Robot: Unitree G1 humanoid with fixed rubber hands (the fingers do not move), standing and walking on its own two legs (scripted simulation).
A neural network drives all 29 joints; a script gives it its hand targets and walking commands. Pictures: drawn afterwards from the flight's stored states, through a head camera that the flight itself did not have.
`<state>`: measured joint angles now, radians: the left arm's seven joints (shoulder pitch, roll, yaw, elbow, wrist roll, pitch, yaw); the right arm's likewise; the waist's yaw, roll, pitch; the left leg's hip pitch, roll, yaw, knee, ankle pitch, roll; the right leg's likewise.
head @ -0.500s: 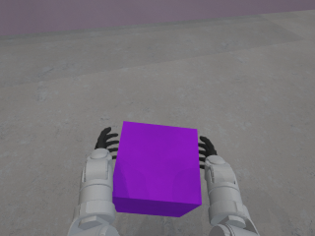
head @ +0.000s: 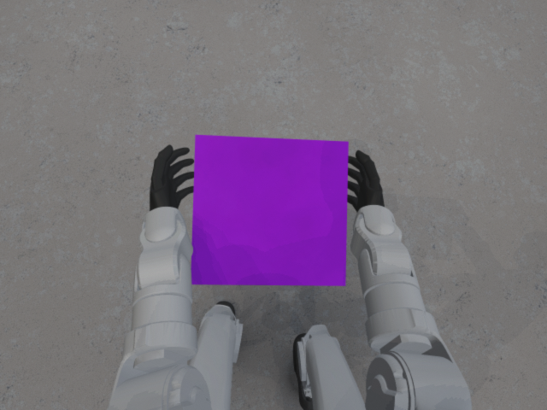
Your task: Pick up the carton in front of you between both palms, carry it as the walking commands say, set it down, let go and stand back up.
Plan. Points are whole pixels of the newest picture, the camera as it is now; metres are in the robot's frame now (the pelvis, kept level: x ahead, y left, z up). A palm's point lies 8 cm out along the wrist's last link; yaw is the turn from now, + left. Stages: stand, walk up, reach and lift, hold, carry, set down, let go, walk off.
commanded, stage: set down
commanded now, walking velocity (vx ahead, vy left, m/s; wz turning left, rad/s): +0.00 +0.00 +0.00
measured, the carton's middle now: (265, 212) +0.41 +0.05 -0.17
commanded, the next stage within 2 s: none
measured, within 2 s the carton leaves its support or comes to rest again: rests again in 1.84 s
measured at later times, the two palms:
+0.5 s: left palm (185, 218) +0.40 +0.20 -0.23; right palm (337, 203) +0.46 -0.09 -0.23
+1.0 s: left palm (199, 230) +0.40 +0.20 -0.38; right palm (319, 205) +0.49 -0.08 -0.39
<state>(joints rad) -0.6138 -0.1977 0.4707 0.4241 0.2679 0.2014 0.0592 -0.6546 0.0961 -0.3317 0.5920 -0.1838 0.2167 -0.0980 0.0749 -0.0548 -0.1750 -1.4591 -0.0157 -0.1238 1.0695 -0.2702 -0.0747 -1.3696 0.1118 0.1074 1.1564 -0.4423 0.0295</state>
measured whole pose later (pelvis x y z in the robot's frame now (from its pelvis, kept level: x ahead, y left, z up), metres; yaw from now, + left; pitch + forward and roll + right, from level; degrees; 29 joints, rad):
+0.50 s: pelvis -0.03 +0.01 -0.13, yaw -1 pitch +48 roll -2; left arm -0.82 -0.17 0.50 0.51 0.23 0.22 0.17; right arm -0.98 -0.08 -0.27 0.85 -0.15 0.23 -0.08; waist 0.08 -0.05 -0.22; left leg -2.02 -0.08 -0.14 1.56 -0.38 -0.09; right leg -1.91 0.14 0.10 1.66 -0.58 0.07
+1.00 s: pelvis -0.05 -0.01 -0.23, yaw +0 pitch +48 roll +2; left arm -1.08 -0.11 0.60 0.61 0.17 0.19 0.18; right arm -1.37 -0.24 -0.09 1.09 -0.08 0.21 -0.10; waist 0.14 -0.03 0.03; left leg -2.31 -0.09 -0.14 1.86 -0.39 -0.15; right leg -2.24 0.19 0.09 2.00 -0.60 0.07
